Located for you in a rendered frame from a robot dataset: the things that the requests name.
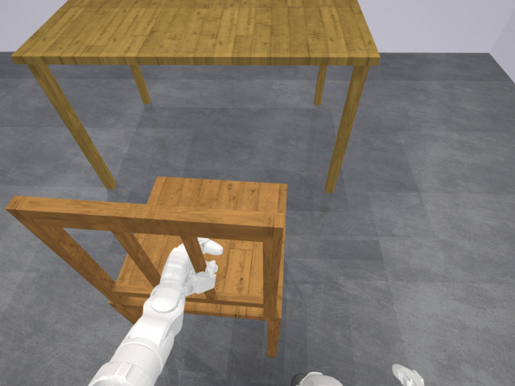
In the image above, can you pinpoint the right robot shin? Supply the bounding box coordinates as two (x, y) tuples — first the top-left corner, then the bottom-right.
(301, 372), (323, 382)

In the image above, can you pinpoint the robot left hand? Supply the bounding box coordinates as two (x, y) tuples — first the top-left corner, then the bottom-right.
(159, 237), (223, 296)

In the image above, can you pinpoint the table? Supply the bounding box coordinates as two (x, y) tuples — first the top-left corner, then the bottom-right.
(11, 0), (381, 193)

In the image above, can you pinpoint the chair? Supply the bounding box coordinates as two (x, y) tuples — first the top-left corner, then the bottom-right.
(5, 176), (287, 358)

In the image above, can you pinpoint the robot right hand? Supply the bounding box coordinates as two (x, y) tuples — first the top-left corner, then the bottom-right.
(392, 364), (424, 386)

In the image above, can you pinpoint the left robot forearm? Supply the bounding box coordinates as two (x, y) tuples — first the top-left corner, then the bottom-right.
(88, 282), (186, 386)

